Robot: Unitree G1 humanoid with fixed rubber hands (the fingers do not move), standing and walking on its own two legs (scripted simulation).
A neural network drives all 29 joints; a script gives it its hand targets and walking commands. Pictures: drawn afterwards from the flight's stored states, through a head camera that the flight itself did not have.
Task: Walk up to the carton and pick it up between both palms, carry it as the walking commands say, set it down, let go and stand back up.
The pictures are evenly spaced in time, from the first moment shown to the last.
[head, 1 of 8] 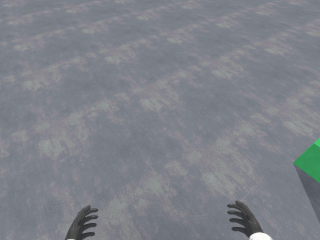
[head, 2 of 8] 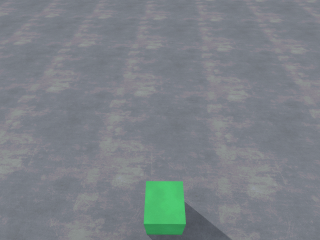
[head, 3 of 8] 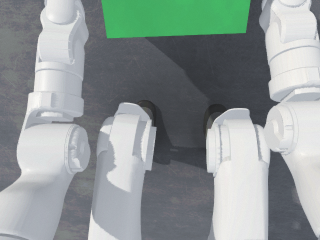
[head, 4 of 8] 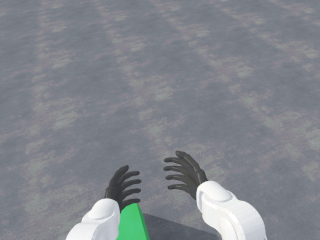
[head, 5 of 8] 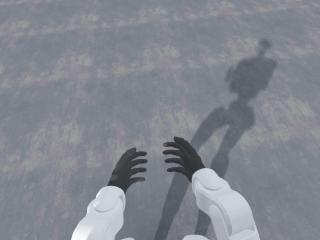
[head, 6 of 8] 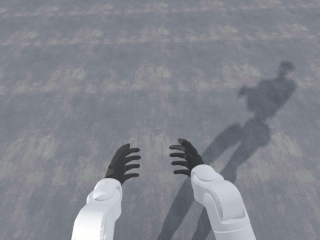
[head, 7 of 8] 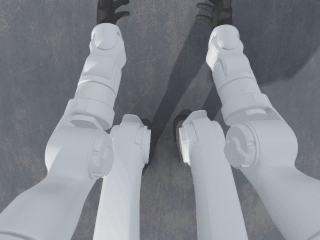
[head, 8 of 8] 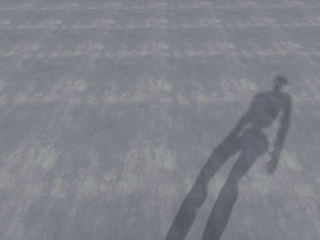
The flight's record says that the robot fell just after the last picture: no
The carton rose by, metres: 0.06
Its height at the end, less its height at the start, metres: +0.00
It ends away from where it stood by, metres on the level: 0.43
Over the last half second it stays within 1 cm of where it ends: yes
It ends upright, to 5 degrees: yes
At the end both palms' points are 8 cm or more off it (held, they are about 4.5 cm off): yes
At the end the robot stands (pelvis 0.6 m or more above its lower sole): yes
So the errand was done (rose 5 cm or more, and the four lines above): yes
